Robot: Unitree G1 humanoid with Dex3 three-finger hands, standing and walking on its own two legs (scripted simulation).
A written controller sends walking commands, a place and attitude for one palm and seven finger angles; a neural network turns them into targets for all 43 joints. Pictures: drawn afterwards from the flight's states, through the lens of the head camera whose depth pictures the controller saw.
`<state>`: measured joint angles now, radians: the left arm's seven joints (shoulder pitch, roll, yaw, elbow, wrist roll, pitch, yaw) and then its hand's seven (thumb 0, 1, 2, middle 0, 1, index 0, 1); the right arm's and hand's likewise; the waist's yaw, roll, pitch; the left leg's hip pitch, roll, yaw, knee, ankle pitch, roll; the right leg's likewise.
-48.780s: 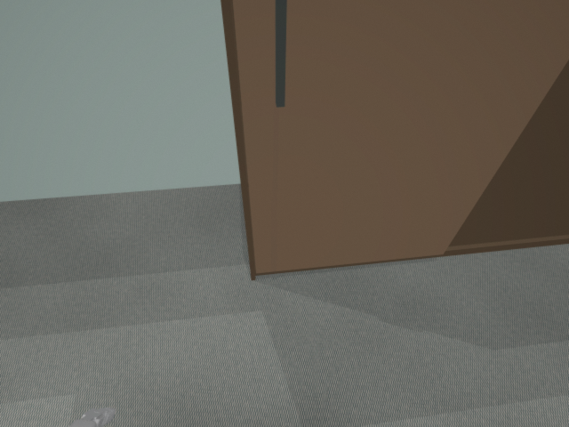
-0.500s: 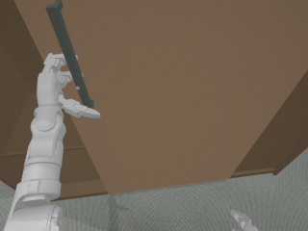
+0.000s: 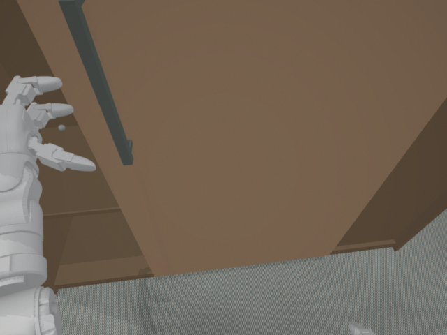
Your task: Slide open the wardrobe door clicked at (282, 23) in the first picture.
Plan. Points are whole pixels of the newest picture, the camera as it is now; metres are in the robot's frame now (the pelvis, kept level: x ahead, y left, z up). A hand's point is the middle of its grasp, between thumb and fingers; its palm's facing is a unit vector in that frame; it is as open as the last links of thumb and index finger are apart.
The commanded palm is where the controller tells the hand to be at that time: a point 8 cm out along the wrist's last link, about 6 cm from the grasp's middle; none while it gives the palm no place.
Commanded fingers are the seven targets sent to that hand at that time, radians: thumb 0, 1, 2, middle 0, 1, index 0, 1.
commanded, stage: slip the hand off the handle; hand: left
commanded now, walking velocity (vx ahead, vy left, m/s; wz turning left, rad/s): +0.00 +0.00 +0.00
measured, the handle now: (107, 93) +0.44 +0.23 +0.21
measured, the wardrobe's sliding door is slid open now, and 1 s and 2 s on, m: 0.42 0.42 0.42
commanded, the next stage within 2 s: draw the hand back to the body in 0.66 s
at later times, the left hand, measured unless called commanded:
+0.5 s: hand (42, 168) +0.30 +0.28 +0.18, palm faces +0.32 -0.94 -0.12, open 14.7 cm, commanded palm +0.26 +0.32 +0.18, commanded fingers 0.00 -0.55 0.20 -0.25 -1.15 -0.25 -1.15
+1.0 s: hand (42, 189) +0.26 +0.26 +0.19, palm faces +0.19 -0.98 -0.03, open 14.7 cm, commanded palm +0.21 +0.30 +0.18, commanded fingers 0.00 -0.55 0.20 -0.25 -1.15 -0.25 -1.15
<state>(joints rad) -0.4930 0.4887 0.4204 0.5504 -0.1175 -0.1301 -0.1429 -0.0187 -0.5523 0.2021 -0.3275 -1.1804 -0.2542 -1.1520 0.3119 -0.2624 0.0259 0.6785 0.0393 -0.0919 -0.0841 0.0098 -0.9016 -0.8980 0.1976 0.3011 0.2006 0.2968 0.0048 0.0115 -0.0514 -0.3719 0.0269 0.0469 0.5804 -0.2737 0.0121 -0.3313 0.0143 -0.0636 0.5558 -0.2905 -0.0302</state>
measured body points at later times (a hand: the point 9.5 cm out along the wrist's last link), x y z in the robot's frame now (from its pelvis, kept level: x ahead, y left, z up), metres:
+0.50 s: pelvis +0.00 +0.01 +0.00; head -0.02 +0.00 +0.45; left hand +0.27 +0.33 +0.19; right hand +0.18 -0.21 -0.08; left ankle +0.01 +0.11 -0.73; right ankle +0.00 -0.10 -0.73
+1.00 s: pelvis +0.00 +0.00 +0.01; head -0.04 -0.03 +0.45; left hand +0.24 +0.31 +0.19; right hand +0.20 -0.21 -0.06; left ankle +0.01 +0.11 -0.73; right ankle +0.00 -0.10 -0.73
